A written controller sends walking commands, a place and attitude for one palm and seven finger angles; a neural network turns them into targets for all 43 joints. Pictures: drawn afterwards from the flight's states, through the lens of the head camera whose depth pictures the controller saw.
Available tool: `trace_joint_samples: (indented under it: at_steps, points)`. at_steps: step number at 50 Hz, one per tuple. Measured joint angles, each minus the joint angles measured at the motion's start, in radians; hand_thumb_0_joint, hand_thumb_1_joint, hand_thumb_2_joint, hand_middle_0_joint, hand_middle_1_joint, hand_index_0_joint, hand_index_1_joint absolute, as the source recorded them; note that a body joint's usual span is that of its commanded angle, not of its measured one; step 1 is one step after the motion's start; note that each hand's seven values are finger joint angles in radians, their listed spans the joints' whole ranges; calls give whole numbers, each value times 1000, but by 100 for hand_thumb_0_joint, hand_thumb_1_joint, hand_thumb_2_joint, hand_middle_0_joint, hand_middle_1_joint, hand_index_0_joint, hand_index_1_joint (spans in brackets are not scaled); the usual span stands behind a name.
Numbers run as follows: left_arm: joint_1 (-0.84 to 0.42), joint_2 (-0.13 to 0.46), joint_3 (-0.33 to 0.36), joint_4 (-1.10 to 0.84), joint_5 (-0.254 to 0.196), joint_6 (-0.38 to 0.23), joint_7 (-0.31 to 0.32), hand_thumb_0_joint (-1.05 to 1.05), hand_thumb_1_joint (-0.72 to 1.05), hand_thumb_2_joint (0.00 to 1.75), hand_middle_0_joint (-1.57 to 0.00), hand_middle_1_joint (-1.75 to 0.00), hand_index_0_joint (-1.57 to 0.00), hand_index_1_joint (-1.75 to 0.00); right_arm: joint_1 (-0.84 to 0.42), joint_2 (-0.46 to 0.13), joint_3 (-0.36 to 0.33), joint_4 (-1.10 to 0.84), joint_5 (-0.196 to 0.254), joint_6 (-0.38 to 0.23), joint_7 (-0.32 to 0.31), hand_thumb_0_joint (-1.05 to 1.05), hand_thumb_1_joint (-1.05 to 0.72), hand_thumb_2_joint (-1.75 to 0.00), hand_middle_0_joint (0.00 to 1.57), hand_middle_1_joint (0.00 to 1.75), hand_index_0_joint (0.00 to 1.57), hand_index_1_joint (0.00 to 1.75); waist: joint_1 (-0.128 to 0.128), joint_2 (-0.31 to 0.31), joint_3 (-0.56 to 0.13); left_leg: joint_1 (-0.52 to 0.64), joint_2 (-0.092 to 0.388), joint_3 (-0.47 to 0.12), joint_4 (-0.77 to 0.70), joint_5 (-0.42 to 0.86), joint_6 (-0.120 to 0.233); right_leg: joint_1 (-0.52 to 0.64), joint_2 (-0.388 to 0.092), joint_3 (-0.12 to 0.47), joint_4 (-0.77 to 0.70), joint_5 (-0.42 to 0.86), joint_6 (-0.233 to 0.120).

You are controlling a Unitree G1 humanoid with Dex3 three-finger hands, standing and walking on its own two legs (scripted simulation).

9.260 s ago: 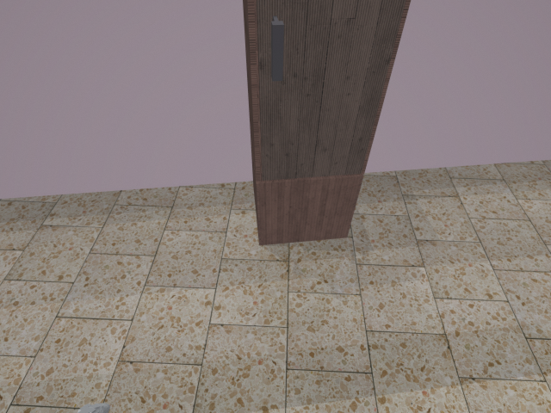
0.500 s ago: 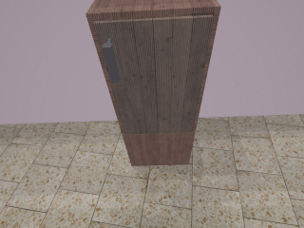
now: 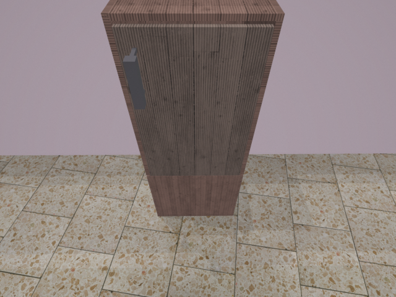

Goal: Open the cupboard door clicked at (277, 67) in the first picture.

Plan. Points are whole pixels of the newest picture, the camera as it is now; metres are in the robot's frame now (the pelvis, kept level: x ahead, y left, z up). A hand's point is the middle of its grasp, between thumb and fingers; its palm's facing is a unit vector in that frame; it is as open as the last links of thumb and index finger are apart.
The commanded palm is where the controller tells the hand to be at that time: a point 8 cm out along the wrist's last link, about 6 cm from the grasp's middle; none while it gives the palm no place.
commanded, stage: look again from close up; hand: left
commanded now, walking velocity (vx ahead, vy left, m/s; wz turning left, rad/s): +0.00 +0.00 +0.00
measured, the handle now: (137, 78) +0.58 +0.19 +0.13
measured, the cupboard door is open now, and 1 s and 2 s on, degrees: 0 0 0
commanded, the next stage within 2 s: raise the hand with hooked fingers in 0.48 s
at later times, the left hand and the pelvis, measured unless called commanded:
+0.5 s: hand out of the picture +0.05 +0.20 -0.17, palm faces +0.02 -0.97 -0.24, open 7.4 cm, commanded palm none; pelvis +0.02 +0.00 +0.00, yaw +0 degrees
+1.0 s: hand (89, 286) +0.15 +0.22 -0.03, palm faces +0.10 -0.99 +0.01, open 8.6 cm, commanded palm +0.13 +0.27 -0.01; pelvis -0.04 +0.00 -0.07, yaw +3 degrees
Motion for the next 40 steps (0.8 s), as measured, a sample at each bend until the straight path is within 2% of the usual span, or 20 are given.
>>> trace_joint_samples:
  at_steps: [13,30,31,32,34,36,38,40]
  points:
    - [-1,19,2,12,1,0,-4,0,91,89,-20,-30,-20,-30,-51,-17,1,0,1,-1,-1,0,-90,-90,20,29,19,30,11,-6,0,19,0,-2,-15,-10,0,24,0,-2,-24,-5,2]
    - [-25,38,4,7,1,-4,7,0,91,89,-20,-30,-20,-30,-67,-32,2,6,3,6,2,0,-90,-90,20,29,20,30,11,1,-1,22,-2,-5,-13,-12,6,46,-2,-9,-54,0,11]
    - [22,29,31,-144,-36,49,7,1,91,89,-20,-30,-20,-30,-49,-35,-1,-37,16,-2,-2,0,-90,-90,20,29,20,30,9,5,3,11,0,-5,1,-18,8,38,-1,-10,-48,1,12]
    - [81,21,57,-329,-58,51,12,1,90,89,-20,-30,-20,-30,-21,-36,-5,-86,22,-43,-16,0,-90,-90,20,29,20,30,17,2,5,13,-4,-1,-5,-22,10,26,-5,-7,-29,-3,11]
    - [167,9,72,-635,-106,-1,40,1,89,89,-20,-30,-20,-31,22,-36,-17,-166,36,-134,-37,1,-90,-90,20,29,20,30,11,-1,-11,-1,-24,-5,-3,-17,13,-4,-26,-17,19,-22,11]
    - [174,-9,97,-811,-143,-77,31,1,88,88,-20,-32,-20,-32,31,-41,-35,-236,33,-188,-38,1,-90,-90,20,29,20,30,-7,11,-37,-58,-35,-23,47,-25,17,-44,-41,-35,55,-47,18]
    - [137,-22,137,-876,-175,-197,-21,1,85,87,-20,-33,-20,-34,7,-44,-48,-291,24,-212,-30,1,-90,-90,20,29,20,30,-15,19,-72,-149,-34,-30,125,-47,17,-129,-42,-41,124,-67,19]
    - [96,-19,172,-884,-210,-332,-110,1,82,86,-20,-35,-20,-36,-28,-45,-56,-344,19,-223,-15,1,-90,-90,20,29,20,30,-13,13,-105,-255,-28,-25,217,-76,14,-240,-41,-35,221,-93,15]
